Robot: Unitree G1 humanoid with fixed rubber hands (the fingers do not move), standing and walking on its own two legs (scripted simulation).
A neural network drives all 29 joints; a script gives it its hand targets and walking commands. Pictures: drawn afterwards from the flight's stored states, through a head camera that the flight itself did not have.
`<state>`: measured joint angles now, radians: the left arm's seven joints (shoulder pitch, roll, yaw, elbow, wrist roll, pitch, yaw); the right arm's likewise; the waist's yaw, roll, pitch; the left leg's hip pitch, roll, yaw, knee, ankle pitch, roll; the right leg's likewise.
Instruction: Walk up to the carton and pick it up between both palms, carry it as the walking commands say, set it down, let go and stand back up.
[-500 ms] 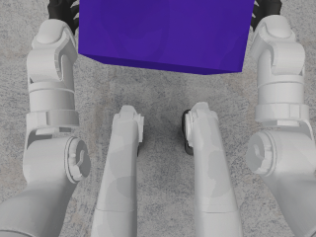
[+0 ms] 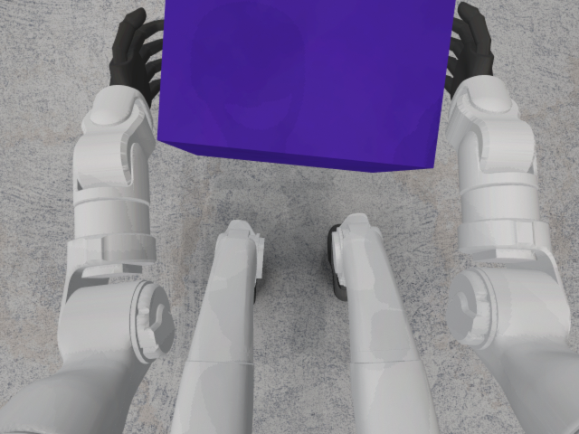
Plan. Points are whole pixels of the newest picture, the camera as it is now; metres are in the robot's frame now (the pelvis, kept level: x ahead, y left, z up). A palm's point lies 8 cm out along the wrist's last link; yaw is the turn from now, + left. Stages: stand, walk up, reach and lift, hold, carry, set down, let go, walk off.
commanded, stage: reach and lift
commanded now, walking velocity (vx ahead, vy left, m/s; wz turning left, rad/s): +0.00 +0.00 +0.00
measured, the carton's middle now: (298, 83) +0.50 +0.00 -0.13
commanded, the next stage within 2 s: none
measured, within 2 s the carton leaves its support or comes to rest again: neither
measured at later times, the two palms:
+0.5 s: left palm (70, 52) +0.46 +0.18 +0.06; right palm (545, 45) +0.46 -0.19 +0.05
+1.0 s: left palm (8, 41) +0.44 +0.18 +0.12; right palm out of the picture +0.45 -0.19 +0.11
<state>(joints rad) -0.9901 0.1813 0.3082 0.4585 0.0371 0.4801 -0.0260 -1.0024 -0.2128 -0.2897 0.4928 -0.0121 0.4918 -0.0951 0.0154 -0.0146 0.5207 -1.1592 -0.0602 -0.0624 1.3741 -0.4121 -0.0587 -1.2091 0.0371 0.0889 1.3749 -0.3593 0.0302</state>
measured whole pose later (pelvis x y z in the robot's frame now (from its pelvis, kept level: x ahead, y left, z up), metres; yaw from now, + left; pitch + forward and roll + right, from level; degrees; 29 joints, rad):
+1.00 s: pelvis +0.15 +0.00 +0.15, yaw -1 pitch +17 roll +0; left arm -0.18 -0.08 0.26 0.32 0.18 0.45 -0.08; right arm -0.21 -0.01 -0.27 0.39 -0.14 0.44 0.00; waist 0.05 0.01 -0.18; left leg -0.58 0.00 -0.07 0.58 -0.29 -0.03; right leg -0.62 0.03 0.09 0.58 -0.24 0.01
